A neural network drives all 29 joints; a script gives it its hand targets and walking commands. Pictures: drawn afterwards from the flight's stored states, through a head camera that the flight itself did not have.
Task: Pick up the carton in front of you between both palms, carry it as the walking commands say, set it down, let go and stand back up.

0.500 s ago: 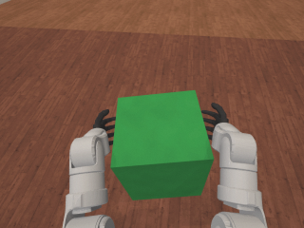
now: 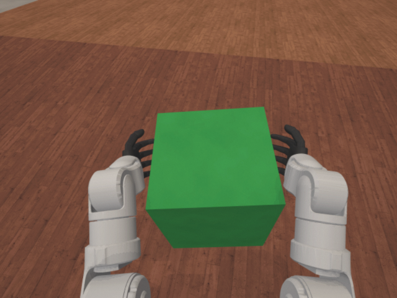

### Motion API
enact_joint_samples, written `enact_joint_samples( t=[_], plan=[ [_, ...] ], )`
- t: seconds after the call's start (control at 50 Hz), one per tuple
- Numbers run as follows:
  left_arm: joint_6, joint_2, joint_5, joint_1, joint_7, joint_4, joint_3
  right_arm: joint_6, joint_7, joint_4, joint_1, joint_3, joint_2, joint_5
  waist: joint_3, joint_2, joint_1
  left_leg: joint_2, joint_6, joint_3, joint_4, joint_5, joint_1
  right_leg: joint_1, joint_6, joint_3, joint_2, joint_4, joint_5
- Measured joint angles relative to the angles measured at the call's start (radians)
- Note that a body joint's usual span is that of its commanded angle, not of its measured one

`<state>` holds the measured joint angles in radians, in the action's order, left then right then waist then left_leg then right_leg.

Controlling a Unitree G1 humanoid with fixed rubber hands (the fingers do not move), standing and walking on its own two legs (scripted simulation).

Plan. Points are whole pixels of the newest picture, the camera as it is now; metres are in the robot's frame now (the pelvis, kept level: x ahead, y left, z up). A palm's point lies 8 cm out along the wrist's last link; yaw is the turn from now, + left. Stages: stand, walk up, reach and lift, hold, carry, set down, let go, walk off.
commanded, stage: carry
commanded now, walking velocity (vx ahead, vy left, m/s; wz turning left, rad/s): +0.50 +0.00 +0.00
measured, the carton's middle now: (214, 184) +0.35 +0.00 +0.07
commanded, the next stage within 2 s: none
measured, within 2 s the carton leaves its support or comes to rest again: neither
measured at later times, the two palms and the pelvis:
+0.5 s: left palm (159, 91) +0.60 +0.16 +0.15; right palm (272, 88) +0.60 -0.15 +0.16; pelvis +0.25 +0.00 +0.01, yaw +1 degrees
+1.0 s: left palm (169, 26) +0.95 +0.17 +0.20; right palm (252, 26) +0.91 -0.12 +0.22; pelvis +0.57 +0.06 +0.08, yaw +0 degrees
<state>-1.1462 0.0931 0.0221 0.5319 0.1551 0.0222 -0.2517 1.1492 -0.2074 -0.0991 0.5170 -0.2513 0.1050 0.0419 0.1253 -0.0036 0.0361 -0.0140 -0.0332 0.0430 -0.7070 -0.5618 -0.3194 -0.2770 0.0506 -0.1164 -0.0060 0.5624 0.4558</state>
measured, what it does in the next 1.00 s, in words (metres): climbs: left foot, then right foot 0.03 m higher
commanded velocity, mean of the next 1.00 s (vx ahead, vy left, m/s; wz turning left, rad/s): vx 0.50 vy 0.00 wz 0.00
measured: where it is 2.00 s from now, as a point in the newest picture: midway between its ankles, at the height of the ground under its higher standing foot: (200, 140)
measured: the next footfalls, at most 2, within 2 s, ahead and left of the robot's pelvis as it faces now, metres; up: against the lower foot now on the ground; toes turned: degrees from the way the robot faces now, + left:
left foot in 0.14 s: +0.12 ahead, +0.10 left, +0.01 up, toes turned +5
right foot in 0.46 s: +0.38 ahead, -0.10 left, +0.04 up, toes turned -7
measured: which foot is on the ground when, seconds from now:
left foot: up 0.00-0.12, down 0.14-0.48, up 0.50-0.80, down 0.82-1.00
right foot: down 0.00-0.16, up 0.18-0.44, down 0.46-0.82, up 0.84-1.00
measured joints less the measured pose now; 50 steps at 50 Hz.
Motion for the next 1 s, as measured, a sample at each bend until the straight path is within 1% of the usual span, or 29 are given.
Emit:
enact_joint_samples(
  t=[0.06,0.08,0.12,0.16,0.18,0.2,0.24,0.28,0.34,0.4,0.42,0.46,0.48,0.5,0.54,0.56,0.6,0.66,0.7,0.76,0.78,0.8,0.82,0.84,0.86,0.88,0.92,0.96,1.0],
  plan=[
    [-0.021,0.002,0.0,0.0,0.015,0.003,0.007,0.018,0.004,0.023,0.033,-0.026,-0.004,-0.016,0.008,-0.026,0.026,0.01,-0.005,0.017,-0.077,-0.037,-0.066,0.043,0.0,0.018,-0.005,-0.064,-0.002],
    [-0.03,-0.005,0.002,-0.001,0.017,0.001,0.011,0.017,0.005,0.043,0.046,-0.032,-0.002,-0.01,0.008,-0.036,0.032,0.016,-0.009,0.031,-0.039,-0.043,-0.071,0.059,-0.003,0.028,-0.013,-0.08,-0.002],
    [-0.048,-0.015,0.004,0.004,0.02,-0.005,0.015,0.019,0.003,0.07,0.068,-0.044,0.008,0.014,0.008,-0.045,0.026,0.027,-0.021,0.064,0.076,0.029,-0.066,0.092,-0.018,0.037,-0.029,-0.095,0.012],
    [-0.055,-0.034,-0.001,0.009,0.015,0.012,0.005,0.013,0.004,0.082,0.092,-0.046,0.027,0.026,-0.005,-0.056,0.005,0.043,-0.026,0.095,0.13,0.161,-0.03,0.098,-0.036,0.048,-0.056,-0.019,0.067],
    [-0.053,-0.048,-0.005,0.005,0.011,0.018,-0.004,0.004,0.004,0.096,0.101,-0.039,0.041,0.031,-0.007,-0.055,-0.017,0.05,-0.023,0.104,0.116,0.159,-0.018,0.07,-0.036,0.052,-0.069,0.074,0.084],
    [-0.048,-0.059,-0.006,-0.001,0.01,0.015,-0.009,0.001,0.0,0.103,0.1,-0.029,0.051,0.038,-0.006,-0.042,-0.04,0.053,-0.022,0.104,0.112,0.137,-0.004,0.026,-0.035,0.064,-0.064,0.19,0.087],
    [-0.049,-0.054,0.001,0.008,0.009,0.01,-0.022,0.018,-0.006,0.088,0.083,-0.015,0.049,0.039,-0.012,-0.002,-0.085,0.05,-0.025,0.079,0.133,0.102,0.027,-0.077,-0.025,0.073,-0.033,0.409,0.115],
    [-0.052,-0.033,0.022,0.043,0.013,-0.012,-0.038,0.039,-0.009,0.07,0.061,-0.002,0.025,0.024,-0.022,0.021,-0.116,0.045,-0.027,0.051,0.173,0.098,0.06,-0.184,-0.017,0.065,-0.018,0.54,0.141],
    [-0.052,-0.011,0.038,0.071,0.016,0.01,-0.08,0.045,-0.025,0.045,0.053,0.021,0.007,-0.019,-0.047,0.021,-0.135,0.041,-0.018,0.043,0.246,0.094,0.129,-0.325,-0.013,0.043,-0.038,0.577,0.144],
    [-0.033,-0.004,0.047,0.077,0.022,0.043,-0.091,0.031,-0.044,0.023,0.064,0.027,0.0,-0.048,-0.067,0.026,-0.139,0.024,-0.004,0.038,0.303,0.07,0.205,-0.384,-0.007,0.001,-0.05,0.416,0.068],
    [-0.029,-0.002,0.047,0.078,0.021,0.054,-0.086,0.031,-0.045,0.011,0.072,0.022,-0.002,-0.051,-0.076,0.031,-0.133,0.014,0.004,0.033,0.304,0.053,0.229,-0.377,-0.004,-0.011,-0.043,0.344,0.023],
    [-0.014,0.003,0.05,0.086,0.019,0.046,-0.066,0.035,-0.042,-0.004,0.089,0.007,-0.017,-0.053,-0.086,0.041,-0.099,-0.012,0.015,0.025,0.232,-0.003,0.246,-0.322,0.011,-0.044,-0.01,0.191,-0.056],
    [-0.01,0.01,0.048,0.091,0.018,0.028,-0.048,0.032,-0.037,-0.006,0.097,-0.001,-0.03,-0.052,-0.097,0.053,-0.069,-0.033,0.016,0.018,0.12,-0.027,0.222,-0.292,0.025,-0.058,0.004,0.177,-0.105],
    [-0.008,0.019,0.05,0.092,0.015,0.013,-0.032,0.026,-0.027,-0.007,0.1,-0.012,-0.045,-0.053,-0.11,0.063,-0.034,-0.045,0.015,0.0,-0.052,0.009,0.167,-0.271,0.03,-0.069,0.016,0.191,-0.093],
    [-0.013,0.029,0.037,0.064,0.008,0.013,-0.006,0.017,-0.008,0.003,0.107,-0.035,-0.052,-0.057,-0.121,0.059,0.025,-0.009,0.007,-0.062,-0.427,0.025,0.007,-0.23,0.035,-0.071,0.028,0.184,-0.04],
    [-0.019,0.032,0.031,0.043,0.014,0.027,-0.002,0.02,-0.004,0.003,0.116,-0.048,-0.039,-0.047,-0.127,0.055,0.05,0.012,-0.005,-0.077,-0.569,0.017,-0.073,-0.205,0.034,-0.066,0.033,0.16,-0.026],
    [-0.035,0.029,0.001,0.002,0.03,0.081,0.005,0.02,-0.008,-0.012,0.137,-0.069,0.008,-0.019,-0.15,0.044,0.085,0.021,-0.019,-0.072,-0.699,0.028,-0.208,-0.148,0.024,-0.052,0.034,0.104,-0.02],
    [-0.054,0.011,-0.035,-0.011,0.103,0.121,0.022,-0.01,0.0,-0.044,0.14,-0.074,0.064,0.041,-0.176,0.024,0.119,-0.007,-0.02,-0.04,-0.606,0.053,-0.351,-0.058,0.017,-0.034,0.022,0.017,-0.01],
    [-0.063,-0.002,-0.063,0.008,0.123,0.146,0.025,-0.022,0.005,-0.08,0.128,-0.071,0.075,0.051,-0.182,0.013,0.127,-0.033,-0.016,-0.02,-0.475,0.072,-0.415,0.004,0.008,-0.031,0.011,-0.036,0.004],
    [-0.074,-0.022,-0.085,0.06,0.126,0.169,0.032,-0.03,0.006,-0.128,0.118,-0.062,0.079,0.056,-0.179,0.001,0.129,-0.046,-0.013,0.003,-0.185,0.168,-0.417,0.097,-0.018,-0.02,-0.007,-0.099,0.035],
    [-0.077,-0.029,-0.084,0.082,0.124,0.16,0.03,-0.028,0.005,-0.135,0.12,-0.058,0.078,0.062,-0.169,-0.005,0.123,-0.04,-0.016,0.015,-0.088,0.23,-0.395,0.122,-0.03,-0.014,-0.016,-0.106,0.053],
    [-0.083,-0.038,-0.085,0.102,0.123,0.153,0.026,-0.024,0.004,-0.134,0.126,-0.054,0.078,0.069,-0.159,-0.011,0.107,-0.029,-0.021,0.034,0.003,0.278,-0.358,0.142,-0.042,-0.008,-0.03,-0.091,0.079],
    [-0.089,-0.053,-0.086,0.122,0.122,0.144,0.025,-0.023,0.002,-0.125,0.136,-0.05,0.079,0.077,-0.154,-0.023,0.079,-0.012,-0.026,0.053,0.043,0.328,-0.324,0.144,-0.048,-0.003,-0.053,-0.031,0.111],
    [-0.089,-0.071,-0.08,0.143,0.117,0.127,0.021,-0.026,-0.005,-0.109,0.144,-0.035,0.077,0.083,-0.161,-0.046,0.047,0.008,-0.021,0.074,0.022,0.321,-0.304,0.116,-0.045,0.012,-0.089,0.088,0.124],
    [-0.089,-0.08,-0.077,0.156,0.113,0.113,0.013,-0.022,-0.021,-0.101,0.151,-0.014,0.073,0.086,-0.166,-0.047,0.017,0.015,-0.017,0.084,0.0,0.286,-0.287,0.058,-0.048,0.053,-0.087,0.255,0.111],
    [-0.09,-0.083,-0.067,0.166,0.11,0.094,0.006,-0.015,-0.031,-0.09,0.156,-0.001,0.069,0.093,-0.169,-0.032,-0.018,0.015,-0.016,0.08,-0.004,0.253,-0.267,-0.01,-0.045,0.089,-0.06,0.431,0.09],
    [-0.101,-0.064,-0.028,0.182,0.109,0.052,-0.022,0.014,-0.046,-0.075,0.15,0.011,0.064,0.082,-0.166,-0.003,-0.079,0.014,-0.014,0.065,0.045,0.228,-0.214,-0.155,-0.035,0.115,-0.009,0.709,0.056],
    [-0.116,-0.023,0.019,0.191,0.11,0.035,-0.054,0.047,-0.073,-0.085,0.14,0.006,0.062,0.064,-0.168,0.011,-0.121,0.013,-0.012,0.058,0.12,0.23,-0.145,-0.271,-0.024,0.103,0.007,0.802,0.024],
    [-0.119,0.015,0.059,0.185,0.111,0.054,-0.069,0.065,-0.087,-0.106,0.144,-0.019,0.064,0.038,-0.171,0.024,-0.152,0.01,-0.015,0.05,0.182,0.224,-0.081,-0.358,-0.013,0.082,0.003,0.775,-0.013]
  ],
)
